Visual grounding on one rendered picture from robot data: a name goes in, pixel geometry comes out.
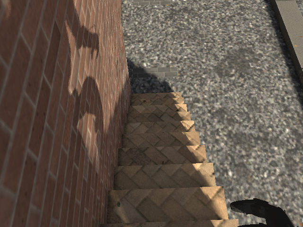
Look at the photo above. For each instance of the stairs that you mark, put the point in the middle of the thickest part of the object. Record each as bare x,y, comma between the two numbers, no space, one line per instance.
162,177

